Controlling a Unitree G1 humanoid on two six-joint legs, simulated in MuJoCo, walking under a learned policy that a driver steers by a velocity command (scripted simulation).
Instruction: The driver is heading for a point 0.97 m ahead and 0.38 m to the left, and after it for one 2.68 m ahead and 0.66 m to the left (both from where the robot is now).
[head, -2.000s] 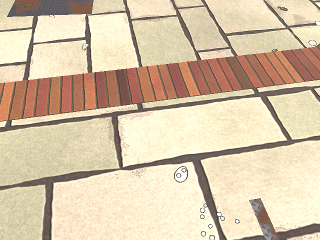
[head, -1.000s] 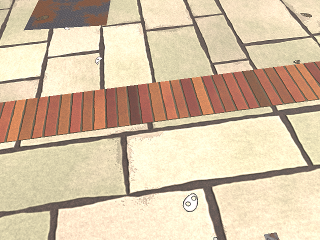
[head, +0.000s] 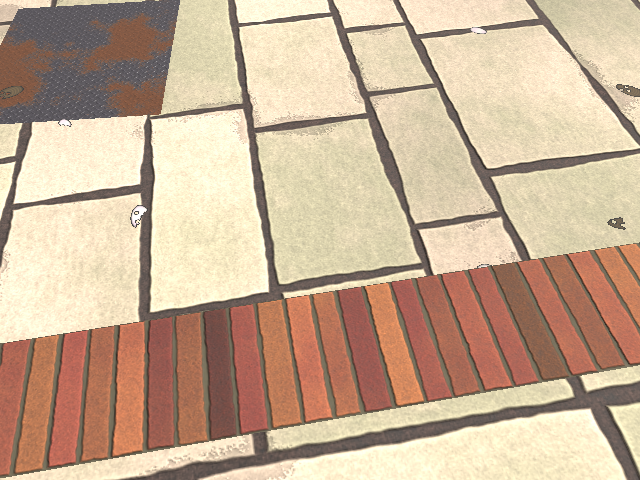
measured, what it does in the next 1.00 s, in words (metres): walks ahead, turning left: left foot, then right foot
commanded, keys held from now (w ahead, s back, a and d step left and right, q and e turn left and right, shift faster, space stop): w+q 1.00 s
